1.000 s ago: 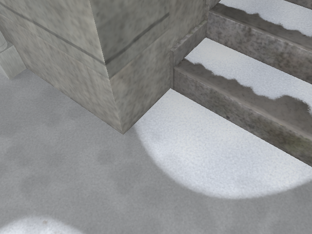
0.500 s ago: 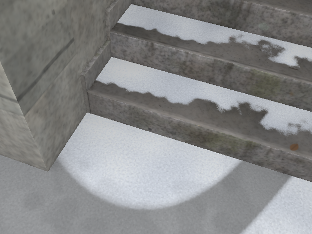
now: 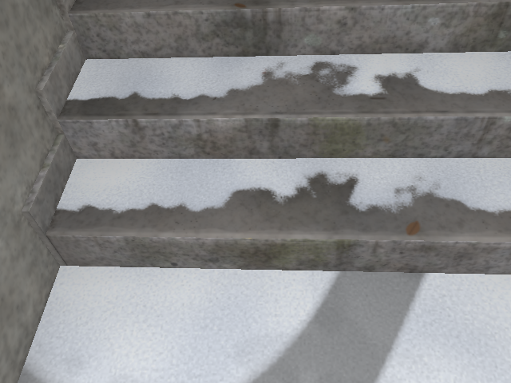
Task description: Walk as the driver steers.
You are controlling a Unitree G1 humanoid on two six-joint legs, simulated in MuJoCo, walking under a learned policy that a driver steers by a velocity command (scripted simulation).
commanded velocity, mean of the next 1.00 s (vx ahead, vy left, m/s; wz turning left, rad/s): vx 0.49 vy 0.00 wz -0.22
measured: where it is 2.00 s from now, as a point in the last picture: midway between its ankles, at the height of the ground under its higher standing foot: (274, 122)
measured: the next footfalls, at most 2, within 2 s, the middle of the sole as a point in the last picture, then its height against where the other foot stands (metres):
left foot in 0.24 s outside the picture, level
right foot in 0.72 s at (365, 364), level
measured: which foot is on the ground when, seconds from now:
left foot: up 0.00-0.22, down 0.24-0.72, up 0.74-1.00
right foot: down 0.00-0.26, up 0.28-0.70, down 0.72-1.00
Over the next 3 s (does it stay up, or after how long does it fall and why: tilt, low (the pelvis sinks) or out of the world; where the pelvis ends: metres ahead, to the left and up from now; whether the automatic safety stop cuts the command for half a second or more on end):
stays up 1.59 0.20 0.50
